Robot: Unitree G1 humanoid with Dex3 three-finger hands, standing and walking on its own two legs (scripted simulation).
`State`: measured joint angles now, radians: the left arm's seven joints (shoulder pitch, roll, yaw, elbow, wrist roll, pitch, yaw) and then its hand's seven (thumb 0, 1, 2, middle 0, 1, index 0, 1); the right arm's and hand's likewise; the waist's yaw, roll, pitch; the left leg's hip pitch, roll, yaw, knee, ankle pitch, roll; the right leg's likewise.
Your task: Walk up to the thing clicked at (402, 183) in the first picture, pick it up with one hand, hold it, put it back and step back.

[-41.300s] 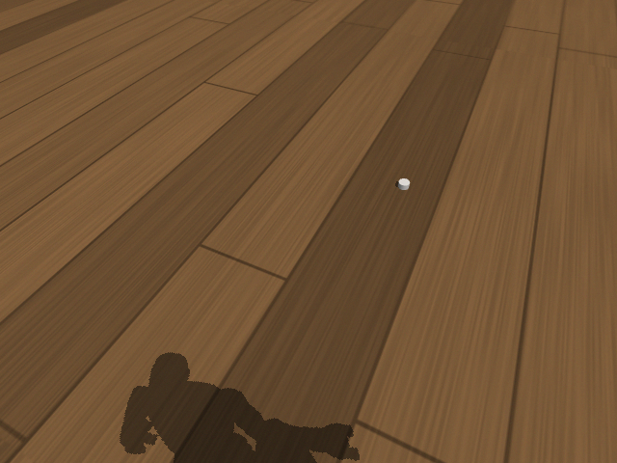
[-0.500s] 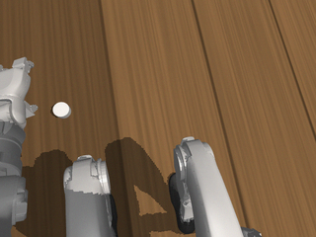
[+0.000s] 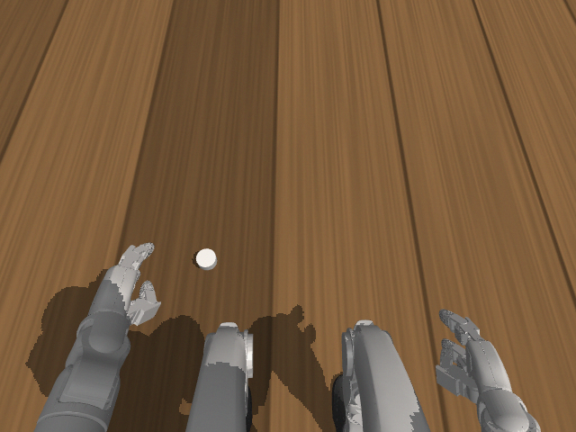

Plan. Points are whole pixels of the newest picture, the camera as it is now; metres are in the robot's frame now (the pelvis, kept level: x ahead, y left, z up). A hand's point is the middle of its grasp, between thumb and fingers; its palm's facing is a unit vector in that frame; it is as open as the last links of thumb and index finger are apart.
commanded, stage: home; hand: left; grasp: from above
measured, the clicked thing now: (206, 259) +0.52 +0.23 -0.53
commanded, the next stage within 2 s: none
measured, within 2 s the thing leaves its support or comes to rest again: neither
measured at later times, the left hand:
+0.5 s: hand (106, 330) +0.24 +0.18 +0.11, palm faces +0.09 -0.98 -0.20, open 7.4 cm
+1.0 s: hand (93, 349) +0.23 +0.18 +0.13, palm faces +0.09 -0.98 -0.19, open 7.4 cm
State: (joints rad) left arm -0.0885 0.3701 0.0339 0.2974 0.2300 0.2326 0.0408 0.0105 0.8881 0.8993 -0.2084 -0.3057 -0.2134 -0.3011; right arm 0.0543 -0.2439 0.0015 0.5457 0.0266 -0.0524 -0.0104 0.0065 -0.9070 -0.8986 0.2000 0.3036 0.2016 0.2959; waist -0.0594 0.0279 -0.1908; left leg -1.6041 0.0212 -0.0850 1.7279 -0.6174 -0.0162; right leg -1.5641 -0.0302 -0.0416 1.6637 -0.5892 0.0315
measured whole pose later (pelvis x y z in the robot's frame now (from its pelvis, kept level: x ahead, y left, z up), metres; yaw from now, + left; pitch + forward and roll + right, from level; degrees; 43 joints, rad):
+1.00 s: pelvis +0.07 +0.00 +0.17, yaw +3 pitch +10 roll -3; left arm 0.49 0.22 0.03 -0.13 -0.05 0.45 0.02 0.01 0.91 0.90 -0.20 -0.30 -0.20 -0.30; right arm 0.27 -0.22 0.04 0.54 0.00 -0.25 -0.18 0.01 -0.90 -0.90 0.20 0.30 0.20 0.30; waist -0.04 0.04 -0.15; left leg -0.68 0.04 -0.07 1.00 -0.49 -0.02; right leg -0.64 -0.02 -0.06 0.93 -0.46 0.02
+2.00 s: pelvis +0.07 +0.00 +0.17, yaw +2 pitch +10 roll -3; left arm 0.50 0.23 0.03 -0.14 -0.06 0.46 0.02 0.01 0.91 0.90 -0.20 -0.30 -0.20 -0.30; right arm 0.29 -0.22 0.03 0.56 0.00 -0.25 -0.19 0.01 -0.90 -0.90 0.20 0.30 0.20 0.30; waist -0.04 0.04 -0.16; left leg -0.69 0.04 -0.06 1.01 -0.49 -0.02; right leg -0.65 -0.02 -0.05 0.94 -0.46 0.03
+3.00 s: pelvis +0.07 +0.00 +0.21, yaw +3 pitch -1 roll +0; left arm 0.23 0.30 0.05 0.79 0.05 0.05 0.03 0.01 0.91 0.90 -0.20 -0.30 -0.20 -0.30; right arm 0.19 -0.30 -0.05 0.90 -0.06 -0.02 -0.01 0.01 -0.90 -0.90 0.20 0.30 0.20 0.30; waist 0.02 -0.01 0.04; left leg -0.36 0.00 -0.03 0.74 -0.37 -0.01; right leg -0.35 -0.05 -0.03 0.73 -0.36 0.03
